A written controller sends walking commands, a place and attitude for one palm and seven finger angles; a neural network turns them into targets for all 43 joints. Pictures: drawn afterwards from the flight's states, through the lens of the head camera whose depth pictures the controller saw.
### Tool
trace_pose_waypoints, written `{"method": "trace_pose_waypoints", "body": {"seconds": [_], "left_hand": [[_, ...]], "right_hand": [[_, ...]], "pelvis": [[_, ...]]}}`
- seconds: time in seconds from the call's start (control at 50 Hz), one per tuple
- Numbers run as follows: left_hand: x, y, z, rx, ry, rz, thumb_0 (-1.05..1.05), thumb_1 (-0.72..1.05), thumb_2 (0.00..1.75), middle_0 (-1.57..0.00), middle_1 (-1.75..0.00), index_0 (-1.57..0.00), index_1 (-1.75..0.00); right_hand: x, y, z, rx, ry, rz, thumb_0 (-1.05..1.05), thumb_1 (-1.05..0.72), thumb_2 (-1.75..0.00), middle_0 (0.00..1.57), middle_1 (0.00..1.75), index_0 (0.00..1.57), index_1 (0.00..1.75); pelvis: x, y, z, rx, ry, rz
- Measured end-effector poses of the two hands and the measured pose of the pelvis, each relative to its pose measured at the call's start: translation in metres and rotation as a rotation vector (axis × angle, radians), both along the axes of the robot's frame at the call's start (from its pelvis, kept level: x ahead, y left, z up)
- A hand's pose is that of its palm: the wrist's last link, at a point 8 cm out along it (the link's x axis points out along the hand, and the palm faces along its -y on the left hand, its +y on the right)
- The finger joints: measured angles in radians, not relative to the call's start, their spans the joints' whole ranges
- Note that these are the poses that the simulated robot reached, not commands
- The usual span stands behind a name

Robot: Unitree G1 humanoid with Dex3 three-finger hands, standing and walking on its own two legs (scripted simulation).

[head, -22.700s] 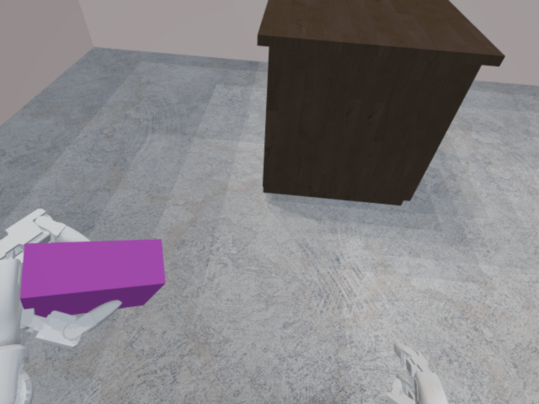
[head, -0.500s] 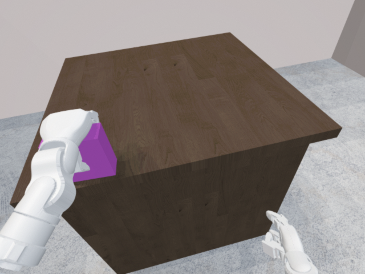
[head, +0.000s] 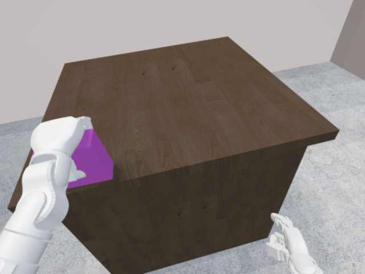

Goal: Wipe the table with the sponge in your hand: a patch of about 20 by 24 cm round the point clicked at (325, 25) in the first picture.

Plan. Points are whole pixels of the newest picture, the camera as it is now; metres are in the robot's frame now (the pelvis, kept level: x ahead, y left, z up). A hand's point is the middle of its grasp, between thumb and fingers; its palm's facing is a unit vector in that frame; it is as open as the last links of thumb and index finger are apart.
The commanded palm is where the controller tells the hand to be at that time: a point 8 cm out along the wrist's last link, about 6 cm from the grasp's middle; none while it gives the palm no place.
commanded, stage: lower the sponge onto the table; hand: left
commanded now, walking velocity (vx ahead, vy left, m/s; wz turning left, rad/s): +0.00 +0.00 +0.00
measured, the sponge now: (81, 165) +0.28 +0.29 +0.11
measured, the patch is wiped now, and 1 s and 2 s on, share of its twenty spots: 0.00 0.20 0.40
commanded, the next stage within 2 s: wipe forward along the first lane in 0.30 s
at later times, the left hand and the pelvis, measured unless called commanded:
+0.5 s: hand (71, 152) +0.28 +0.30 +0.15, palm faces +0.07 -0.02 -1.00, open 9.5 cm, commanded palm +0.25 +0.30 +0.21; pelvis +0.00 +0.00 +0.00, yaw +0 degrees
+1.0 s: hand (71, 136) +0.33 +0.33 +0.15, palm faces -0.04 +0.02 -1.00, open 9.6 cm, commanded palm +0.31 +0.33 +0.19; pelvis -0.01 -0.01 +0.00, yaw +1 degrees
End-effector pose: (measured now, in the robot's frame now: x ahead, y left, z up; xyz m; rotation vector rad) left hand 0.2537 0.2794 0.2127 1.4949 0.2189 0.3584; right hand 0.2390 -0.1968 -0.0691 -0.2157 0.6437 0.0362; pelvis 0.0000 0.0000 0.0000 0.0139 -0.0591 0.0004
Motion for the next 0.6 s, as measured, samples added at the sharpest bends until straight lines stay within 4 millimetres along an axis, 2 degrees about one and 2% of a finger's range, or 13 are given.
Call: {"method": "trace_pose_waypoints", "body": {"seconds": [0.1,0.2,0.46,0.6], "left_hand": [[0.001,0.010,-0.002,-0.003,-0.001,0.079,0.00,-0.45,1.03,-0.78,-1.38,-0.80,-1.37],[0.005,0.010,-0.003,0.002,0.026,0.097,0.00,-0.44,1.03,-0.78,-1.38,-0.80,-1.37],[0.005,0.009,-0.006,0.009,0.037,0.047,-0.01,-0.45,1.04,-0.78,-1.38,-0.80,-1.37],[0.013,0.015,-0.005,0.018,0.039,0.071,-0.01,-0.47,1.06,-0.79,-1.37,-0.81,-1.36]], "right_hand": [[0.002,0.006,0.001,0.019,0.001,0.014,0.01,-0.91,-0.90,0.20,0.30,0.20,0.30],[-0.001,0.006,0.001,0.024,0.002,0.009,0.01,-0.91,-0.90,0.20,0.30,0.20,0.30],[-0.019,-0.012,-0.011,-0.009,0.046,-0.031,0.01,-0.91,-0.90,0.20,0.30,0.20,0.30],[-0.027,-0.020,-0.017,-0.022,0.076,-0.045,0.01,-0.91,-0.90,0.20,0.30,0.20,0.30]], "pelvis": [[-0.002,-0.002,0.000,0.000,0.001,0.002],[-0.003,-0.002,0.001,0.000,0.005,0.001],[-0.001,-0.002,0.000,0.000,0.005,-0.002],[-0.003,-0.005,-0.001,0.001,0.014,0.003]]}}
